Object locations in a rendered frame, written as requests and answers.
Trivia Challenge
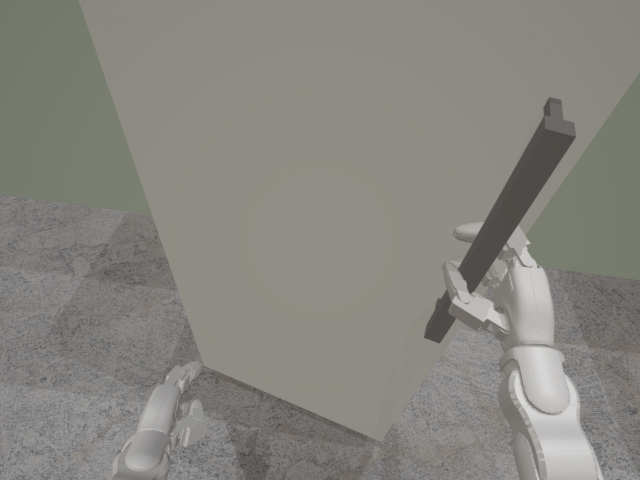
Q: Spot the fridge door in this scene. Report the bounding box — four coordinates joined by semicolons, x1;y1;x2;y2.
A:
79;0;640;442

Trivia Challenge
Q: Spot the handle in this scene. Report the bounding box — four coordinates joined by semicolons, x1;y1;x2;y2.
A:
424;97;576;344

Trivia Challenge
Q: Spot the right robot forearm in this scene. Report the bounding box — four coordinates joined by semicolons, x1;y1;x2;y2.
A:
498;344;604;480

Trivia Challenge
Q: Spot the left robot hand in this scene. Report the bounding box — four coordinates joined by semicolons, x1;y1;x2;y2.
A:
136;361;209;452

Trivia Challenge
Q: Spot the right robot hand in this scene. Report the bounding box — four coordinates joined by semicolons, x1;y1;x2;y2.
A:
442;222;555;353

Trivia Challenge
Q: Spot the left robot forearm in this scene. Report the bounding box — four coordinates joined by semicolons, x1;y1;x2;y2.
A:
109;430;172;480

